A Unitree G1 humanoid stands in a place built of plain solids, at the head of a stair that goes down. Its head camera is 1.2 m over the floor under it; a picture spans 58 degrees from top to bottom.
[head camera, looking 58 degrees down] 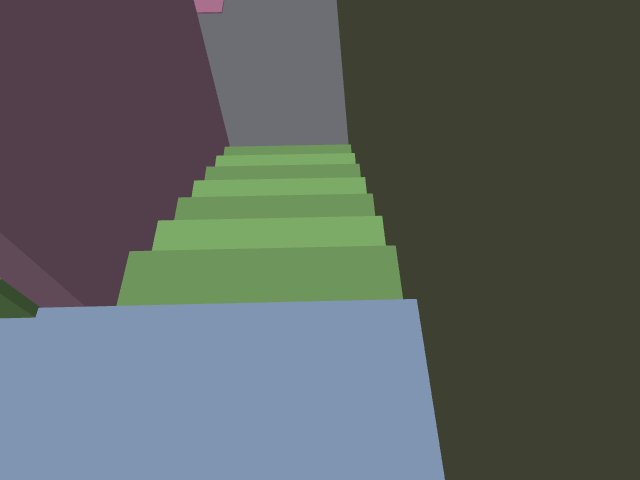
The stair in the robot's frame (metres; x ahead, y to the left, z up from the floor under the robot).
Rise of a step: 0.18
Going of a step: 0.27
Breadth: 0.99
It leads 1 degrees to the left of straight ahead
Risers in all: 8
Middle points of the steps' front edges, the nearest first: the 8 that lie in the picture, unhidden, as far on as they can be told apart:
0.53 0.20 0.00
0.83 0.21 -0.18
1.10 0.22 -0.37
1.36 0.23 -0.55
1.63 0.23 -0.74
1.90 0.24 -0.92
2.16 0.25 -1.11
2.43 0.25 -1.29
